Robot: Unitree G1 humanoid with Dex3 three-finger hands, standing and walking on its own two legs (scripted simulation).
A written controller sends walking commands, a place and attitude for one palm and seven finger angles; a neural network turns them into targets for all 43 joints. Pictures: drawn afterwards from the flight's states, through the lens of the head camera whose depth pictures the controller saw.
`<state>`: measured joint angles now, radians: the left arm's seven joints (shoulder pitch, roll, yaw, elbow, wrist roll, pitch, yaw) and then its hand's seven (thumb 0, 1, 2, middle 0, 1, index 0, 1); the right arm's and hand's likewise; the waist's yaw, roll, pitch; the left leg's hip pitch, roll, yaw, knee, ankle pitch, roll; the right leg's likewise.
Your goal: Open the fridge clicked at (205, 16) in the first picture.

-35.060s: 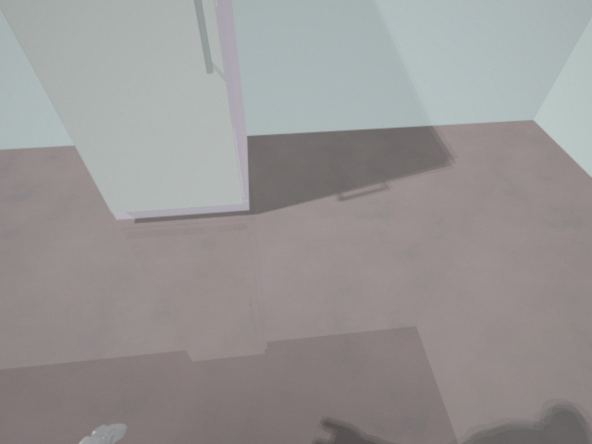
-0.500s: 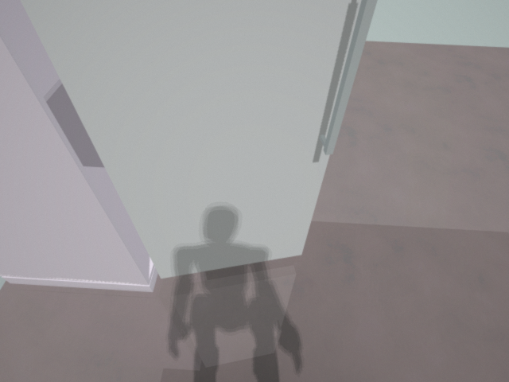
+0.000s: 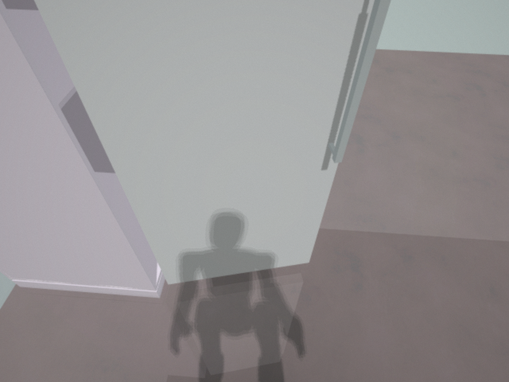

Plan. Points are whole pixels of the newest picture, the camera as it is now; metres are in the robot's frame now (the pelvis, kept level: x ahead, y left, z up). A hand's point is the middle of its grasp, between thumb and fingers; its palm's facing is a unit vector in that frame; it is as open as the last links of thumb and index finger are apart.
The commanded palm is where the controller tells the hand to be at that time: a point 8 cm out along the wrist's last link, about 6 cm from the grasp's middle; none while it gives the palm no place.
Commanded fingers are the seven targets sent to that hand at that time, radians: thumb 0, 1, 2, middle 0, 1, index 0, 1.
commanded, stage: look to check the result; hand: right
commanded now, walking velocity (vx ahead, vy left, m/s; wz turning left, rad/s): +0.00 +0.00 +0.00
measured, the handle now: (352, 86) +0.65 -0.16 +0.14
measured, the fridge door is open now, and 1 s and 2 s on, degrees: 76 76 76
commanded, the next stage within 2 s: stand and wait in 0.46 s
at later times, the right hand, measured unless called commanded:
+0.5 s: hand out of the picture +0.00 -0.16 -0.18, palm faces +0.02 +0.98 -0.18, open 7.4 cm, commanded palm none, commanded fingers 0.00 -0.90 -0.90 0.20 0.30 0.20 0.30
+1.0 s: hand out of the picture +0.02 -0.18 -0.17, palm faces +0.01 +0.98 -0.21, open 7.4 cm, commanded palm none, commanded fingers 0.00 -0.90 -0.90 0.20 0.30 0.20 0.30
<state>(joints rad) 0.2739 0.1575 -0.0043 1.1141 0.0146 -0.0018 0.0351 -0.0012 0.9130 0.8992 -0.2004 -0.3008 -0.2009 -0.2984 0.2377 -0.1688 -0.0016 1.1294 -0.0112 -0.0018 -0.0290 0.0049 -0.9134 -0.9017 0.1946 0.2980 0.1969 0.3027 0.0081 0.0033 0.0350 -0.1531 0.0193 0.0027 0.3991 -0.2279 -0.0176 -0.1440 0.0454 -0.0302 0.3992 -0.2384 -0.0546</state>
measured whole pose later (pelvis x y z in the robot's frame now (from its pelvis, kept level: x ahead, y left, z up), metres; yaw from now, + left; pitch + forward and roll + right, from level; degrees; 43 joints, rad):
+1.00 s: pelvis +0.00 +0.01 +0.00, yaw +0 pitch -1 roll +0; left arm 0.24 0.18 0.00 1.12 0.01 0.00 0.03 0.00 0.91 0.90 -0.20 -0.30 -0.20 -0.30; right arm 0.21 -0.19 -0.01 1.14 -0.01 0.00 -0.02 0.00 -0.91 -0.90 0.19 0.30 0.20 0.30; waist 0.01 0.00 0.05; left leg -0.14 0.01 0.01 0.37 -0.21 -0.01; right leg -0.13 0.04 -0.02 0.37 -0.22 -0.04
